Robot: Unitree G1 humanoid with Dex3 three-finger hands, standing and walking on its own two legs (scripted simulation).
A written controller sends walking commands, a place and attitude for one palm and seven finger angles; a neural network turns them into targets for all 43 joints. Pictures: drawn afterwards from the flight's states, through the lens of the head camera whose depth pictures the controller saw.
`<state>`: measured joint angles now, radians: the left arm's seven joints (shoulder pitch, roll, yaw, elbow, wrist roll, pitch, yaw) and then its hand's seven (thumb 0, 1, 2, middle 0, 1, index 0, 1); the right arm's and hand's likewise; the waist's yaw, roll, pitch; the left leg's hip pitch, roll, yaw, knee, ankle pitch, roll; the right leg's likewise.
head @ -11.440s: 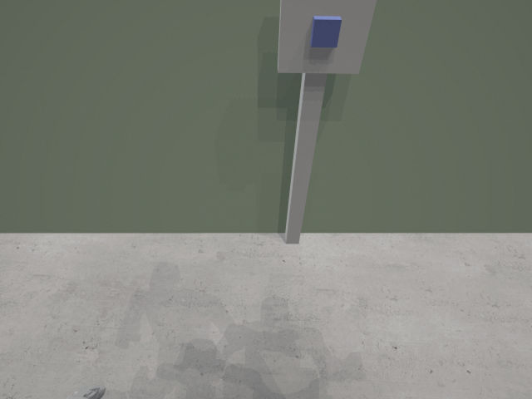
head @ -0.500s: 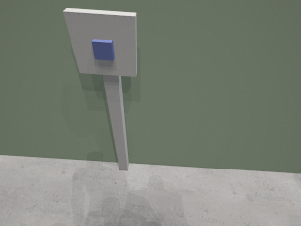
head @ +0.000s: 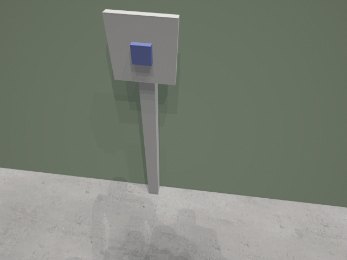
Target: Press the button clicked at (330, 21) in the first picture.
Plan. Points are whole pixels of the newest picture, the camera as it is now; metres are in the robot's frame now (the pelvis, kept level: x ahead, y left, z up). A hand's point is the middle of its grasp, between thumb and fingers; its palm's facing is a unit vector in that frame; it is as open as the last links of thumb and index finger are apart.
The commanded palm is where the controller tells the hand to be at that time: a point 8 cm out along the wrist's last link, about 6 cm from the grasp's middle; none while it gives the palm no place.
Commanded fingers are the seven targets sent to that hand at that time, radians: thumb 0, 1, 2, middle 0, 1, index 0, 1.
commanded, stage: come to a stop and stand still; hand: left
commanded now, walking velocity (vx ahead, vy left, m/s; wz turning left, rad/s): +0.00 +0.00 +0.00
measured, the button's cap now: (142, 53) +0.64 +0.16 +0.19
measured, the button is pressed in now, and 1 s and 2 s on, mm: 0 0 0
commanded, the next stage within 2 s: look again from close up in 0.76 s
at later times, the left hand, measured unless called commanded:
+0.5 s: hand out of the picture -0.06 +0.20 -0.16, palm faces -0.02 -0.98 -0.18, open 7.4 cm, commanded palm none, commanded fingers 0.00 0.90 0.90 -0.20 -0.30 -0.20 -0.30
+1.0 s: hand out of the picture -0.10 +0.18 -0.17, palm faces -0.01 -0.99 -0.11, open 7.4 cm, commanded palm none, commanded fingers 0.00 0.90 0.90 -0.20 -0.30 -0.20 -0.30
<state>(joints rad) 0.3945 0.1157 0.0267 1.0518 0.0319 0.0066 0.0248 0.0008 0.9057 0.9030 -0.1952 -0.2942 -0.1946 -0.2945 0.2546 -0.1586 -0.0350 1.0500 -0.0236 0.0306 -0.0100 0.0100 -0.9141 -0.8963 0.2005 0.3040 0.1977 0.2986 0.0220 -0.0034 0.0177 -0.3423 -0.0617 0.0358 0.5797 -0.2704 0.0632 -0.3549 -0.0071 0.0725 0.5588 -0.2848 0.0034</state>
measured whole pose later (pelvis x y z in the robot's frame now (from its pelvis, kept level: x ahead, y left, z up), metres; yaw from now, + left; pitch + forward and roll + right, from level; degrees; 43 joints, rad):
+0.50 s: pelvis -0.06 +0.03 +0.01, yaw -5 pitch -1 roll +0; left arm 0.40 0.15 0.04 1.03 0.01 0.03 0.03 0.00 0.91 0.90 -0.19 -0.29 -0.19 -0.29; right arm 0.37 -0.11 -0.03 1.08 -0.03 0.02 -0.02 0.01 -0.91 -0.90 0.20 0.30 0.20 0.30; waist -0.03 -0.02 -0.07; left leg -0.29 -0.08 0.10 0.29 -0.06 0.05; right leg -0.05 0.02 -0.04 0.39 -0.41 -0.08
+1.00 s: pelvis -0.07 +0.05 +0.01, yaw -4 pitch +0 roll +0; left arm 0.37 0.08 -0.01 1.10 0.01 -0.02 0.04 0.00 0.91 0.90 -0.20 -0.29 -0.20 -0.29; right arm 0.31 -0.10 0.01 1.15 -0.02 -0.01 -0.04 0.03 -0.93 -0.90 0.20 0.30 0.20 0.30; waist 0.00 -0.02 0.03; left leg -0.27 -0.04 0.05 0.42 -0.15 0.06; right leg -0.09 -0.01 -0.05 0.41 -0.31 -0.01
